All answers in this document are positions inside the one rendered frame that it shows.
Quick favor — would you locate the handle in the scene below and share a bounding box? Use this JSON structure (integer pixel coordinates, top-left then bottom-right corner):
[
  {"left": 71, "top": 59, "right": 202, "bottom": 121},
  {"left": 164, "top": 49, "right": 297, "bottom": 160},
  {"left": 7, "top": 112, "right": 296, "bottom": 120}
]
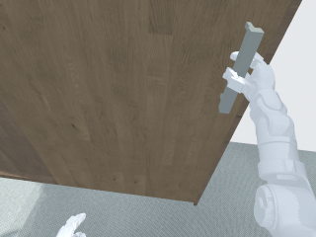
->
[{"left": 218, "top": 22, "right": 264, "bottom": 114}]

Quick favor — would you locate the robot right hand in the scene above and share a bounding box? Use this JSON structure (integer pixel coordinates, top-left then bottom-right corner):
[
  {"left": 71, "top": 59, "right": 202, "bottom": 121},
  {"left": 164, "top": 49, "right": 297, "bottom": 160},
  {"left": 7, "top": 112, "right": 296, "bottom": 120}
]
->
[{"left": 222, "top": 51, "right": 276, "bottom": 102}]

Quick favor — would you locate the robot right forearm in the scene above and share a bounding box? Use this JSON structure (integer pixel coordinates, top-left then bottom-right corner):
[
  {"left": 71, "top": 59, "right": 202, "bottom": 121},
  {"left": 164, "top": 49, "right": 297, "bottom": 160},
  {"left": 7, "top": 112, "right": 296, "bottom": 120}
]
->
[{"left": 249, "top": 89, "right": 316, "bottom": 201}]

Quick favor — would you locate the robot left hand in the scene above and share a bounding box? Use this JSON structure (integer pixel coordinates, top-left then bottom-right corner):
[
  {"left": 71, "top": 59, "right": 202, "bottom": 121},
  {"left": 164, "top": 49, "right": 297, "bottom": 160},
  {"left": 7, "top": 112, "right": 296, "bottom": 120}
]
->
[{"left": 55, "top": 212, "right": 86, "bottom": 237}]

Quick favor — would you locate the right robot upper arm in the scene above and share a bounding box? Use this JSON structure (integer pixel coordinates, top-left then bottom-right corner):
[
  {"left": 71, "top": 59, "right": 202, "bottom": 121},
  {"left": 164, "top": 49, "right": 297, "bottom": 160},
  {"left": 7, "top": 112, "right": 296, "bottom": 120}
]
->
[{"left": 254, "top": 184, "right": 316, "bottom": 237}]

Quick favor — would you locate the wardrobe door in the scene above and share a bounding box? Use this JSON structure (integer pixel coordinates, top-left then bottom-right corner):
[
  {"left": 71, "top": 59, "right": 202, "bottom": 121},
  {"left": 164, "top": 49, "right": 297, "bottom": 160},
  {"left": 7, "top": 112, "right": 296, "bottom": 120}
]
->
[
  {"left": 0, "top": 98, "right": 53, "bottom": 177},
  {"left": 0, "top": 0, "right": 291, "bottom": 202}
]

